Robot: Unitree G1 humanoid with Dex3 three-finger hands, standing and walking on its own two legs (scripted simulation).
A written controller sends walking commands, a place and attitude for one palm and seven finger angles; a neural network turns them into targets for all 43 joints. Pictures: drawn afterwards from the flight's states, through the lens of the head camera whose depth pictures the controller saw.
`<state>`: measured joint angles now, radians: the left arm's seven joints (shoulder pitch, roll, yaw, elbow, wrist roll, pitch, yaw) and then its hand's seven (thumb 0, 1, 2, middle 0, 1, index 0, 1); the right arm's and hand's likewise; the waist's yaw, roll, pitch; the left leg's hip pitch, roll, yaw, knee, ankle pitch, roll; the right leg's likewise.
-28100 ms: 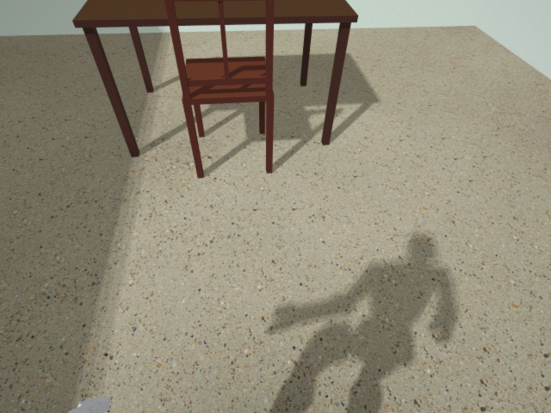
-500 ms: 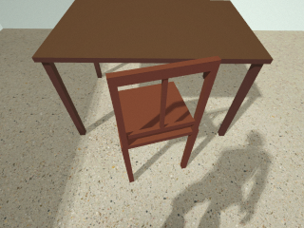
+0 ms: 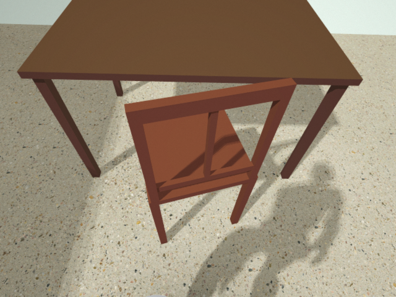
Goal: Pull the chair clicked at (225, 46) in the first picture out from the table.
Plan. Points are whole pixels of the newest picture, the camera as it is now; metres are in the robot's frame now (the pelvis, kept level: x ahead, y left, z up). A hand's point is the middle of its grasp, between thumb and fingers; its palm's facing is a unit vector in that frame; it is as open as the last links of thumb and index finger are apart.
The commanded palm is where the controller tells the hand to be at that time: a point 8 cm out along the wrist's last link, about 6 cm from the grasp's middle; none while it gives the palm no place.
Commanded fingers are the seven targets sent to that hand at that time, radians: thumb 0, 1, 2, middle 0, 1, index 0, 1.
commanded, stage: come to a stop and stand still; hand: left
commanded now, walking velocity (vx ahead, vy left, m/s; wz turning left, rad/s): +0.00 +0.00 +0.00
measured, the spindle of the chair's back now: (209, 146) +0.50 +0.00 -0.06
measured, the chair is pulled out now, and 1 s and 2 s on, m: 0.11 0.11 0.11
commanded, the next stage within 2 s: look again from close up in 1.04 s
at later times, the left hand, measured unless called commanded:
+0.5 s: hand (121, 291) +0.15 +0.18 -0.15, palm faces +0.04 -0.96 -0.26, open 7.4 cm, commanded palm none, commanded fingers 0.00 0.90 0.90 -0.20 -0.30 -0.20 -0.30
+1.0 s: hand out of the picture +0.06 +0.21 -0.15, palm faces +0.03 -0.96 -0.26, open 7.4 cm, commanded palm none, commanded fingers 0.00 0.90 0.90 -0.20 -0.30 -0.20 -0.30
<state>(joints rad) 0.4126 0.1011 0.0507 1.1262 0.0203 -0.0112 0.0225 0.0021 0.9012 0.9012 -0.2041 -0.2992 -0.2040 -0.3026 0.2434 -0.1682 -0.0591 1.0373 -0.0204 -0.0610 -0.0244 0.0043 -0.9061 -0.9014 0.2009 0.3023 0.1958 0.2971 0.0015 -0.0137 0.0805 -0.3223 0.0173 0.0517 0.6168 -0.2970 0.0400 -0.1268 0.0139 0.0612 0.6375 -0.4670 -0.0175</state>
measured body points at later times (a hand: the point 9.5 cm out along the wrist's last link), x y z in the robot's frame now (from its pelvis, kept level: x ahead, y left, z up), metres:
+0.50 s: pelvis +0.05 -0.01 +0.01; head +0.11 -0.03 +0.46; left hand +0.15 +0.23 -0.13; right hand +0.08 -0.25 -0.15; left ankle +0.02 +0.11 -0.72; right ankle +0.06 -0.13 -0.72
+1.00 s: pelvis +0.03 +0.01 +0.01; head +0.04 +0.00 +0.46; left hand +0.06 +0.26 -0.13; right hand +0.11 -0.22 -0.14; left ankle +0.02 +0.11 -0.72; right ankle +0.06 -0.13 -0.72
